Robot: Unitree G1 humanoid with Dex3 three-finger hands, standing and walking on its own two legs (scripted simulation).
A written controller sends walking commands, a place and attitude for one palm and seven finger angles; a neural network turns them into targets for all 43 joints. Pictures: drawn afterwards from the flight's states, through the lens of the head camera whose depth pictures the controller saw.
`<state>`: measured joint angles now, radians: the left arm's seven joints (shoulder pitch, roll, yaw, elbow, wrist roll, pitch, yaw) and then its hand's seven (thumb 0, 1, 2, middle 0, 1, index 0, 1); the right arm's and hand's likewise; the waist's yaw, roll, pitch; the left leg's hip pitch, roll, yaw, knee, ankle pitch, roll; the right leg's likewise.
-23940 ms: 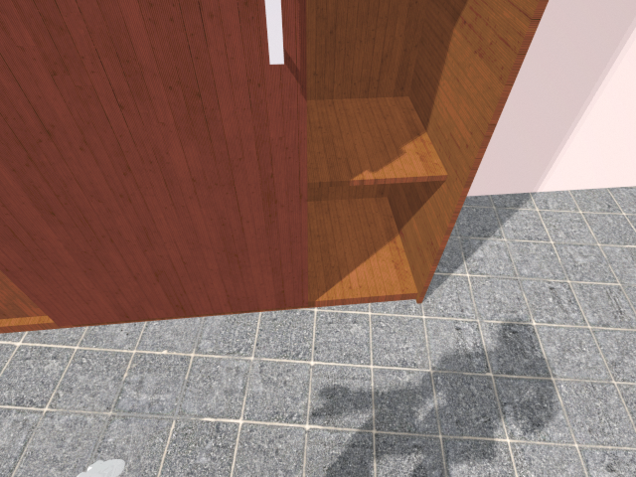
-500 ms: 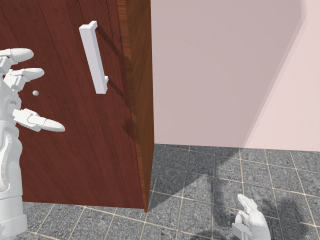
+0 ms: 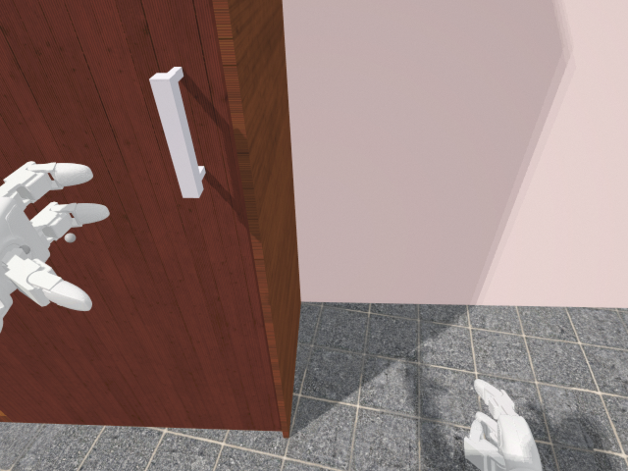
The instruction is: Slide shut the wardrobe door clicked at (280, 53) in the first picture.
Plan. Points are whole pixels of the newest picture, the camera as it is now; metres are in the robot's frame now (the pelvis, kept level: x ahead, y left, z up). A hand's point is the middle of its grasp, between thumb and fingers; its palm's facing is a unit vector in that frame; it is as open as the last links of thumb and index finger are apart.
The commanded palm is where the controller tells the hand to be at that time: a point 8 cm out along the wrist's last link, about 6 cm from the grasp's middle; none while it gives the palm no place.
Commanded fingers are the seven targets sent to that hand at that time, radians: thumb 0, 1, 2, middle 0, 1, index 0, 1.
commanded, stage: draw the hand back to the body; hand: left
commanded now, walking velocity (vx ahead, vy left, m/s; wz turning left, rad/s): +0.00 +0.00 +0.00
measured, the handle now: (184, 133) +0.45 +0.24 +0.26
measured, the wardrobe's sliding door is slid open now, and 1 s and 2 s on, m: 0.00 0.00 0.00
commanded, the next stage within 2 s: step back with the hand held close in 1.26 s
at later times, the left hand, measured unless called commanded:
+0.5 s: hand (66, 284) +0.23 +0.30 +0.19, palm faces +0.51 -0.82 -0.27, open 12.6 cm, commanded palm +0.17 +0.32 +0.20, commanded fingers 0.00 0.25 0.58 -0.22 -0.68 -0.22 -0.68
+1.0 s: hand (90, 312) +0.22 +0.28 +0.16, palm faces +0.42 -0.83 -0.36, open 7.9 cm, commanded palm +0.17 +0.31 +0.18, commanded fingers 0.00 0.90 0.90 -0.20 -0.30 -0.20 -0.30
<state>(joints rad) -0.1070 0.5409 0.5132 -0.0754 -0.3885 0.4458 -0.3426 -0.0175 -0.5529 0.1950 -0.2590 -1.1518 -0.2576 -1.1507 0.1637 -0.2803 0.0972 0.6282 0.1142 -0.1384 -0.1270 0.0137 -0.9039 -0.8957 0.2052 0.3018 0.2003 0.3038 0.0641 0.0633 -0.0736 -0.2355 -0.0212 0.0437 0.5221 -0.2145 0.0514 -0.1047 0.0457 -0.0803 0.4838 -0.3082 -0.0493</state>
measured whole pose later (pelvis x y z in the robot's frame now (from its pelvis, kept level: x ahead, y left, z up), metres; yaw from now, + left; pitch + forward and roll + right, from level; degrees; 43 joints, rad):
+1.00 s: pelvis +0.03 +0.02 +0.01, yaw -1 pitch -4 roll -1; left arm 0.47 0.36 0.32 -0.41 -0.10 -0.04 0.10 0.01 0.77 0.83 -0.22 -0.38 -0.22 -0.38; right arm 0.19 -0.24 0.02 0.61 0.01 -0.08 -0.06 0.01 -0.90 -0.90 0.20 0.30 0.20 0.30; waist 0.08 0.04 -0.01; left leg -0.15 -0.04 0.07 0.43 -0.21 0.07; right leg -0.02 0.03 -0.04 0.37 -0.28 -0.03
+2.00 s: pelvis -0.04 +0.05 +0.00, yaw -1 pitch +1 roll -2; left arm 0.52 0.43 0.42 -0.48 -0.04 -0.19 0.13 0.01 0.89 0.89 -0.22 -0.30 -0.22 -0.30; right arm 0.23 -0.23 0.01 0.53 0.01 -0.03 -0.09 0.01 -0.90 -0.90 0.21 0.30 0.20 0.30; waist 0.01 0.01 0.00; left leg -0.38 -0.05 0.08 0.50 -0.14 0.12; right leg -0.28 0.04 -0.01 0.52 -0.25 0.00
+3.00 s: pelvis -0.22 +0.12 -0.01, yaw -9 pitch +0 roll -4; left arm 0.61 0.50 0.45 -0.63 -0.08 -0.21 0.13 0.01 0.89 0.89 -0.22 -0.30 -0.22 -0.30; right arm 0.24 -0.21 0.00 0.64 -0.03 -0.09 -0.05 0.01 -0.90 -0.90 0.21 0.30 0.20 0.30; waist 0.05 -0.03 -0.03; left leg -0.58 -0.03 0.02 0.74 -0.27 -0.04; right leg -0.16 0.06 -0.05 0.47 -0.29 -0.04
